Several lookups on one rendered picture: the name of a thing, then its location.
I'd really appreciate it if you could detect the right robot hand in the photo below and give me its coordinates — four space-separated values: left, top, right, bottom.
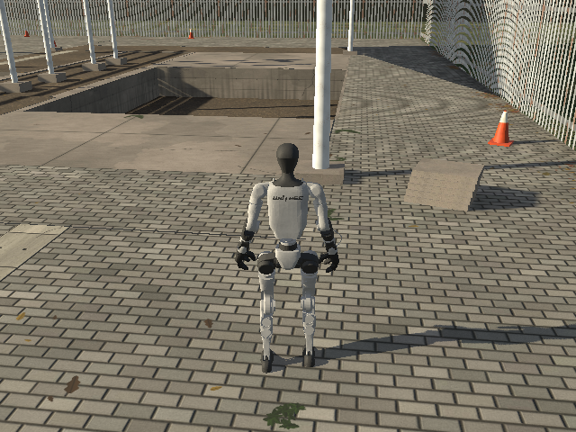
319 252 339 273

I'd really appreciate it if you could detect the robot right forearm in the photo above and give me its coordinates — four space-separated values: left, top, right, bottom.
320 218 338 255

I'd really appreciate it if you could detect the left robot upper arm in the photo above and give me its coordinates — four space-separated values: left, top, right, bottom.
246 182 269 232

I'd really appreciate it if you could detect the robot right thigh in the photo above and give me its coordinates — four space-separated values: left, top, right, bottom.
301 250 319 312

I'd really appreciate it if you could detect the robot left forearm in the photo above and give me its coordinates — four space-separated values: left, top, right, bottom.
238 218 255 254

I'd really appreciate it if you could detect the left robot hand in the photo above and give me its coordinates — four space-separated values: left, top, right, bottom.
235 250 256 270

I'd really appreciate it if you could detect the left robot foot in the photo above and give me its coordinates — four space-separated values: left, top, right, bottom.
260 349 274 374

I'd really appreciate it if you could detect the right robot upper arm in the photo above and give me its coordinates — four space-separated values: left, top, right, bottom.
307 182 330 231

